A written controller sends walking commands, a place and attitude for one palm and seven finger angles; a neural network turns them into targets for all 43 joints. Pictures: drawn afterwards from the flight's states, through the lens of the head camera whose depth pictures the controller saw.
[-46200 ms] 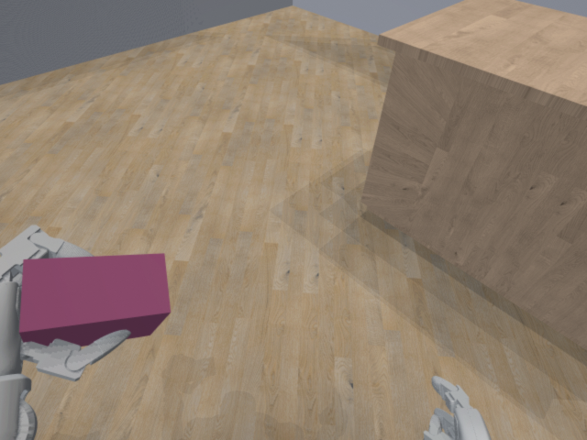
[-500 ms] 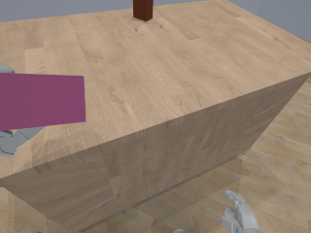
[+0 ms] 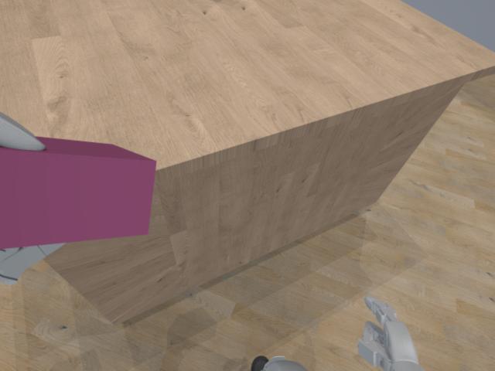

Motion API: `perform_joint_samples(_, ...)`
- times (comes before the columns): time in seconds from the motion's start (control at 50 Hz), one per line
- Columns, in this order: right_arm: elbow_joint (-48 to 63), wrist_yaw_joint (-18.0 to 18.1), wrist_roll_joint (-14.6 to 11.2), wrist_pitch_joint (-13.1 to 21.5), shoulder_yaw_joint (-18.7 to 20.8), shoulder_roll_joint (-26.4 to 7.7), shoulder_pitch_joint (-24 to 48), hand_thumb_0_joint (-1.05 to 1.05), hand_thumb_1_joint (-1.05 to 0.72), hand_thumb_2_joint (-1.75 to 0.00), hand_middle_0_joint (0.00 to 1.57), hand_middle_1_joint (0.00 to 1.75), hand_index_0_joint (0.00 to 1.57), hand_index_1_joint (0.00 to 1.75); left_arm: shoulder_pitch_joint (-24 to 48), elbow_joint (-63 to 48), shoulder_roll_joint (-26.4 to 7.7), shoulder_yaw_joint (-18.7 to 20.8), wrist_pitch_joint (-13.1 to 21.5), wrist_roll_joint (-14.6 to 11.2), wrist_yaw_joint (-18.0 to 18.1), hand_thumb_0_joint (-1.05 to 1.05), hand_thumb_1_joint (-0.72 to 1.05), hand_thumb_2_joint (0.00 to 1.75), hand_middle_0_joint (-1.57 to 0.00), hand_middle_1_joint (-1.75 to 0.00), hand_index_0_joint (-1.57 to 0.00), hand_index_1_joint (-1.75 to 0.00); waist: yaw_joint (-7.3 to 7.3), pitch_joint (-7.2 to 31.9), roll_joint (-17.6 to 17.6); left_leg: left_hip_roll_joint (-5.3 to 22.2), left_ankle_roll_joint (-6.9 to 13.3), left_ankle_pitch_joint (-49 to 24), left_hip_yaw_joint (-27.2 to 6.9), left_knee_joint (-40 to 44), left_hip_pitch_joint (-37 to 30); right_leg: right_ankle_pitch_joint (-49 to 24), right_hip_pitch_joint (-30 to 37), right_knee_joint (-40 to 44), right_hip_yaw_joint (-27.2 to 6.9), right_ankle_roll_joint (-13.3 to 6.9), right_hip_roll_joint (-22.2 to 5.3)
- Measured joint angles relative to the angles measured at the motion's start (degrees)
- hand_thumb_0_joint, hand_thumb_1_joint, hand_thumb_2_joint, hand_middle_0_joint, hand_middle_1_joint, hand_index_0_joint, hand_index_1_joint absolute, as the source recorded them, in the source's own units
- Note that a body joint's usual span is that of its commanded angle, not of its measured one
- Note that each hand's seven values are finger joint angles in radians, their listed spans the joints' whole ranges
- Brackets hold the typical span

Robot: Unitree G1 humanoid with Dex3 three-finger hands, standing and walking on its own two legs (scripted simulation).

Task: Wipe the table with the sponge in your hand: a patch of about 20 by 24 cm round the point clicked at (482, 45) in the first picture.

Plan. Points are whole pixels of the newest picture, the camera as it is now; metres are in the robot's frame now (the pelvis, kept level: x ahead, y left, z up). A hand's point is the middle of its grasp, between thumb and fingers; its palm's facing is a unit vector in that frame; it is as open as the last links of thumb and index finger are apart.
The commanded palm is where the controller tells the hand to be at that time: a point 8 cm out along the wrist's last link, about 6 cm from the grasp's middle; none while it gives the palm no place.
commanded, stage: stop stepping back and stand still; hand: left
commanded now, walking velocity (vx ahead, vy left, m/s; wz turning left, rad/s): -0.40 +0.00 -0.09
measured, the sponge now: (81, 183) +0.24 +0.17 +0.26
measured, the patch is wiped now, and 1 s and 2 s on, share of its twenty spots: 0.90 0.90 0.90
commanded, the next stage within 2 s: stand and wait in 1.00 s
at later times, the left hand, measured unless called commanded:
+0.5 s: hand out of the picture +0.10 +0.19 +0.33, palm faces +0.50 -0.83 -0.25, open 10.1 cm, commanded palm +0.05 +0.24 +0.31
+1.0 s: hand out of the picture +0.06 +0.19 +0.30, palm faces +0.54 -0.80 -0.25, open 10.1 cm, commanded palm +0.00 +0.23 +0.31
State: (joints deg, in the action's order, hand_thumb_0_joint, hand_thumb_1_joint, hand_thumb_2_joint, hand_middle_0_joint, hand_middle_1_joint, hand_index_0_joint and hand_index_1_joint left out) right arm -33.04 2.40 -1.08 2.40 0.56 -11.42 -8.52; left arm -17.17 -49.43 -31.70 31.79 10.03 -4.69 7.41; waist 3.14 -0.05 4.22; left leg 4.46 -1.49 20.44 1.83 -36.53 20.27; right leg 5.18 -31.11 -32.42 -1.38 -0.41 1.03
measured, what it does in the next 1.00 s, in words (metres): walks backwards: right foot, then right foot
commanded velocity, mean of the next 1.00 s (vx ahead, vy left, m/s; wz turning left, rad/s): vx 0.18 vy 0.04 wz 0.00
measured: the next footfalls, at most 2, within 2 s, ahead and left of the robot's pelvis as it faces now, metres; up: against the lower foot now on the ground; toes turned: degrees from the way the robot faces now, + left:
right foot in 0.20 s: +0.05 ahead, -0.11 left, +0.00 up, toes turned -1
right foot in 0.56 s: -0.08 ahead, -0.14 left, +0.00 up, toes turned -1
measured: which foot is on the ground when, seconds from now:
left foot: down 0.00-0.54, up 0.56-0.76, down 0.78-1.00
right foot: down 0.00-0.00, up 0.02-0.18, down 0.20-0.36, up 0.38-0.54, down 0.56-1.00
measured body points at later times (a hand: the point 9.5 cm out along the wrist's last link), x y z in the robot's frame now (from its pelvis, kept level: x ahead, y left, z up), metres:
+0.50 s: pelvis -0.13 -0.03 +0.01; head -0.16 -0.02 +0.45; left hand +0.07 +0.24 +0.34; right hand +0.00 -0.26 -0.08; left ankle -0.06 +0.11 -0.72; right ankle -0.11 -0.13 -0.67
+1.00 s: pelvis -0.16 -0.05 +0.01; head -0.18 -0.05 +0.46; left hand +0.03 +0.23 +0.31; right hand +0.00 -0.29 -0.07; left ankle -0.14 +0.08 -0.69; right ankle -0.12 -0.14 -0.72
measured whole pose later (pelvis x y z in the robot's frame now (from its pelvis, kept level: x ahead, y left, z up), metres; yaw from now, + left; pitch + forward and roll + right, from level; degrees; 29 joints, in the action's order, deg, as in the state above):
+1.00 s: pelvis -0.16 -0.05 +0.01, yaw +0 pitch -2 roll +0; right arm -36.9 2.3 -1.6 3.1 -0.9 -12.4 -12.5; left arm -8.7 -31.9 -24.9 28.4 8.8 -3.7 8.2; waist 1.1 2.3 0.5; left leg 2.5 2.0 22.5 1.7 -47.6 21.2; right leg 15.9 -17.0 -34.9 3.1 -3.0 1.0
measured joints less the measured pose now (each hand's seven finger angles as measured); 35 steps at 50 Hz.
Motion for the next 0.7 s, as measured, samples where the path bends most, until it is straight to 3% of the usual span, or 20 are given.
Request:
perform_joint_samples(0.04, -1.9, 0.7, 0.2, 1.0, 0.9, 0.0, 0.1, 0.01, -0.91, -0.90, 0.20, 0.30, 0.20, 0.30, 2.4, 0.9, -0.6, 1.2, 1.2, -0.3, 0.5, -0.01, -0.52, 1.06, -0.72, -1.34, -0.75, -1.32, -1.14, -1.4, 1.1, -0.5, -1.5, -1.1, 0.4, -1.1, 1.0, 9.1, -3.2, -8.8, -1.2, 1.0, 0.4)
perform_joint_samples(0.1, -3.5, 0.4, -0.2, 3.0, 1.4, 0.5, -1.5, 0.01, -0.91, -0.90, 0.20, 0.30, 0.20, 0.30, 6.4, 4.6, 1.4, 2.3, 1.2, -0.3, 1.6, -0.01, -0.52, 1.06, -0.73, -1.34, -0.75, -1.32, -2.45, -2.6, 0.1, 0.6, -1.7, -2.4, 0.4, -1.1, 0.3, 19.0, -4.5, -23.1, -1.6, 1.6, 2.7)
perform_joint_samples(0.16, -3.2, -0.7, -1.1, 4.1, 0.7, 0.6, -4.3, 0.01, -0.91, -0.90, 0.20, 0.30, 0.20, 0.30, 9.5, 9.5, 3.5, 2.6, -0.2, 0.1, 1.7, -0.01, -0.52, 1.06, -0.72, -1.34, -0.75, -1.32, -2.80, -2.0, -2.2, 2.0, -2.1, -3.4, 0.0, -1.1, -0.4, 19.1, 2.0, -16.4, 0.8, 1.7, 2.2)
perform_joint_samples(0.2, -2.0, -1.3, -1.3, 4.2, -0.3, 0.1, -6.0, 0.01, -0.91, -0.90, 0.20, 0.30, 0.20, 0.30, 11.0, 12.2, 3.8, 2.2, -1.2, 0.6, 1.5, -0.01, -0.52, 1.06, -0.72, -1.34, -0.75, -1.32, -2.62, -1.1, -3.1, 2.5, -1.6, -0.8, -0.3, -5.3, 1.5, 12.2, 7.7, -6.7, 2.1, 0.9, 1.3)
perform_joint_samples(0.26, -3.8, -1.7, -1.0, 2.9, -1.0, -1.0, -4.2, 0.01, -0.91, -0.90, 0.20, 0.30, 0.20, 0.30, 12.0, 13.3, 5.9, -0.7, -2.0, 1.1, 0.2, -0.01, -0.52, 1.06, -0.72, -1.35, -0.75, -1.32, -0.96, -2.2, -5.7, 1.5, 0.8, 5.6, -3.2, -18.6, 6.0, 7.3, 7.4, -7.5, 4.1, -2.1, 2.6)
perform_joint_samples(0.3, -5.8, -1.6, -0.7, 1.3, -1.3, -0.6, -2.9, 0.01, -0.91, -0.90, 0.20, 0.30, 0.20, 0.30, 9.7, 12.0, 6.6, -2.4, -2.3, 0.9, -0.6, -0.01, -0.52, 1.06, -0.72, -1.35, -0.75, -1.32, -0.15, -1.2, -4.9, -0.2, 1.8, 5.4, -1.9, -22.5, 6.0, 7.2, 7.2, -6.8, 3.8, -2.6, 2.4)
perform_joint_samples(0.34, -5.5, -1.2, -0.3, 0.2, -1.8, -0.4, -2.8, 0.01, -0.91, -0.90, 0.20, 0.30, 0.20, 0.30, 6.7, 9.5, 6.6, -3.0, -2.6, 0.7, -0.8, -0.01, -0.52, 1.06, -0.72, -1.35, -0.75, -1.32, -0.11, 0.5, -4.4, -1.1, 3.2, 7.2, -0.6, -14.5, 2.1, 9.5, 5.6, -6.9, 4.6, -2.6, 1.7)
perform_joint_samples(0.36, -4.6, -0.8, 0.1, 0.3, -2.1, -0.8, -3.0, 0.01, -0.91, -0.90, 0.20, 0.30, 0.20, 0.30, 5.6, 8.2, 6.1, -2.8, -2.4, 0.6, -0.6, -0.01, -0.52, 1.06, -0.72, -1.35, -0.75, -1.32, -0.07, 1.4, -5.3, -0.8, 4.1, 8.9, -1.6, -8.4, 0.7, 13.6, 3.7, -8.4, 5.4, -2.1, 2.2)
perform_joint_samples(0.42, -3.6, -0.4, 0.0, 1.7, -1.8, 1.0, -4.0, 0.01, -0.91, -0.90, 0.20, 0.30, 0.20, 0.30, 7.6, 9.2, 2.9, -1.8, -1.6, 1.1, -0.4, -0.01, -0.52, 1.06, -0.73, -1.34, -0.75, -1.32, -1.03, 1.3, -3.0, -1.1, 3.0, -0.3, -0.3, -6.2, 1.2, 19.4, -1.1, -27.2, 2.7, -0.2, 2.6)
perform_joint_samples(0.46, -3.9, -0.7, -0.4, 2.5, -2.1, 1.5, -5.8, 0.01, -0.91, -0.90, 0.20, 0.30, 0.20, 0.30, 10.5, 13.0, 2.2, -2.2, -1.0, 1.4, -0.1, -0.01, -0.52, 1.06, -0.73, -1.34, -0.75, -1.32, -0.98, 2.7, -3.1, -1.0, 2.8, -2.7, -1.0, -3.6, 1.1, 20.4, -0.3, -32.3, 2.7, -0.1, 2.5)
perform_joint_samples(0.52, -4.0, -0.5, -0.5, 2.2, -3.2, 1.3, -7.7, 0.01, -0.91, -0.90, 0.20, 0.30, 0.20, 0.30, 12.0, 18.7, 2.6, -1.8, -1.7, 0.8, 0.6, -0.01, -0.52, 1.06, -0.73, -1.34, -0.75, -1.32, -0.45, 4.6, -5.1, 0.2, 1.6, -1.5, -2.7, -0.9, 1.3, 22.2, 8.5, -16.8, 4.7, -0.8, 1.8)
perform_joint_samples(0.56, -2.2, -0.7, -0.5, 1.9, -3.4, 0.9, -8.5, 0.01, -0.91, -0.90, 0.20, 0.30, 0.20, 0.30, 11.9, 19.7, 1.8, -1.1, -2.8, 0.8, 0.2, -0.01, -0.52, 1.06, -0.72, -1.35, -0.75, -1.32, -0.78, 4.8, -4.8, -0.4, 2.3, 3.8, -2.6, -7.3, 5.0, 16.0, 14.8, -2.6, 4.4, -2.4, 0.7)
perform_joint_samples(0.58, -2.2, -1.0, -0.6, 1.7, -3.2, 0.1, -7.7, 0.01, -0.91, -0.90, 0.20, 0.30, 0.20, 0.30, 11.6, 19.3, 2.6, -1.2, -2.8, 0.9, -0.4, -0.01, -0.52, 1.06, -0.72, -1.35, -0.75, -1.32, -1.19, 3.6, -5.7, -0.2, 2.4, 4.4, -3.4, -15.0, 7.8, 11.3, 14.4, -2.2, 5.0, -2.9, 1.2)
perform_joint_samples(0.64, -4.7, -1.2, -0.9, 0.5, -2.1, -1.3, -5.9, 0.01, -0.91, -0.90, 0.20, 0.30, 0.20, 0.30, 7.7, 16.3, 6.4, -3.7, -2.3, 1.0, -2.1, -0.01, -0.52, 1.06, -0.72, -1.35, -0.75, -1.33, -1.87, 2.9, -6.5, -1.2, 2.3, 0.3, -3.6, -29.3, 12.1, 10.2, 13.8, -2.4, 5.9, -3.1, 1.9)
perform_joint_samples(0.7, -4.8, -0.4, -0.7, 0.0, -1.3, -1.1, -5.7, 0.01, -0.91, -0.90, 0.20, 0.30, 0.20, 0.30, 2.2, 11.9, 7.6, -4.5, -1.2, 0.9, -2.1, -0.01, -0.52, 1.06, -0.72, -1.35, -0.75, -1.32, -2.62, 3.6, -3.6, -1.4, 3.1, -1.5, 0.0, -21.5, 8.9, 8.9, 13.5, 0.7, 4.7, -3.2, 0.6)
